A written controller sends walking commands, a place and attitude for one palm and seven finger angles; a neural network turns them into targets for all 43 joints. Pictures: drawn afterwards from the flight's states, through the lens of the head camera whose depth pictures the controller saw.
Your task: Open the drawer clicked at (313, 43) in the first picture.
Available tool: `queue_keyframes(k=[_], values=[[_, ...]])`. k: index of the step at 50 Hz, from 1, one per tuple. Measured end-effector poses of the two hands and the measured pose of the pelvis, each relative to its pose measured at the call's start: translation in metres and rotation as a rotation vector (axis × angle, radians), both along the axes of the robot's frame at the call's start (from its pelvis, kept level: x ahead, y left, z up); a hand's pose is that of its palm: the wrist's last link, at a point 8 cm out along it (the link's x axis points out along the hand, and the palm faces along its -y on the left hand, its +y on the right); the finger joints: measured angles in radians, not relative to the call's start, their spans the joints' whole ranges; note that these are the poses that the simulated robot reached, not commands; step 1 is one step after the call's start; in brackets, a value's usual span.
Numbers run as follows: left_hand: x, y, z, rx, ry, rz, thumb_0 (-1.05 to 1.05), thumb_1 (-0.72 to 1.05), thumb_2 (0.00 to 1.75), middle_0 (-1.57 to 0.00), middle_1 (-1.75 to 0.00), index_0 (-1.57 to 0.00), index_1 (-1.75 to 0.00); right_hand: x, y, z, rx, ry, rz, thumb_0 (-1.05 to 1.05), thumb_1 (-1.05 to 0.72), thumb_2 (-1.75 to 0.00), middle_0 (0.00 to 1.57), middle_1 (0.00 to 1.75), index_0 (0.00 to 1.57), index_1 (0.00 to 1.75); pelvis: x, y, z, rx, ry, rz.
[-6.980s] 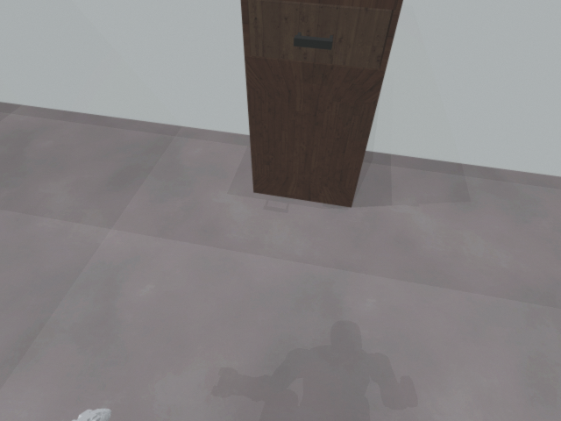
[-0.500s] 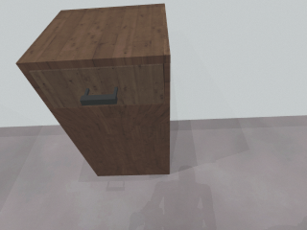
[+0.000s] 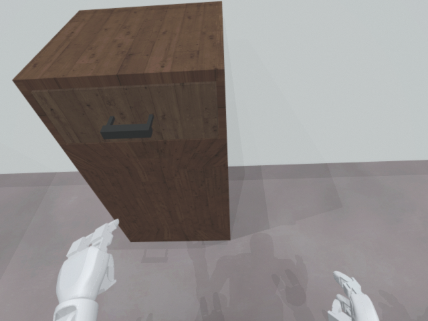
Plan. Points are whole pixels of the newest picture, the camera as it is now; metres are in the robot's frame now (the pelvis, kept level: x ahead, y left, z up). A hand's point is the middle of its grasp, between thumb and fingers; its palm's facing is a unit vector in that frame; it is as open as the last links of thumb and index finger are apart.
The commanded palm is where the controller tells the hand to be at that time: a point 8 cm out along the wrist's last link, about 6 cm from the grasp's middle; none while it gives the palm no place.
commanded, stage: raise the hand with hooked fingers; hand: left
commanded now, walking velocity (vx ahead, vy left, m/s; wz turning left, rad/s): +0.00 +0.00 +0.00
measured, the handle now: (129, 125) +0.55 +0.27 +0.04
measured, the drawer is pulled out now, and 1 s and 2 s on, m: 0.00 0.00 0.00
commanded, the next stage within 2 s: move the hooked fingers above the handle in 1.66 s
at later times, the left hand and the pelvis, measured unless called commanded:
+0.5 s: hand (79, 261) +0.21 +0.26 +0.03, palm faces +0.06 -0.09 -0.99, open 10.5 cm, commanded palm +0.18 +0.26 +0.08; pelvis -0.03 +0.02 -0.01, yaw +2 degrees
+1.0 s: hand (62, 210) +0.26 +0.28 +0.11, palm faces +0.11 -0.06 -0.99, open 13.3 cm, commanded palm +0.23 +0.28 +0.17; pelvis -0.01 +0.03 +0.02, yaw +2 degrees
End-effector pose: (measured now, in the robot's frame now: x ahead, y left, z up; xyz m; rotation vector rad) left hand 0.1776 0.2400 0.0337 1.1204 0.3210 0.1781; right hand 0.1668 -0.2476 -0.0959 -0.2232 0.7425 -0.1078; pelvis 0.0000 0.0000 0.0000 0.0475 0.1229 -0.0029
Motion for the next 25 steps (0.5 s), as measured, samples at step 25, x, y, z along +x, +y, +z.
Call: queue_keyframes(k=[25], values=[[0.009, 0.023, 0.047, 0.357, -0.115, -0.106, 0.0, 0.22, 0.61, -0.27, -0.73, -0.27, -0.73, -0.006, 0.082, -0.007, 0.091, 0.07, 0.151, 0.02, -0.91, -0.9, 0.21, 0.3, 0.2, 0.3, -0.03, 0.017, -0.005, -0.025, -0.056, 0.029]])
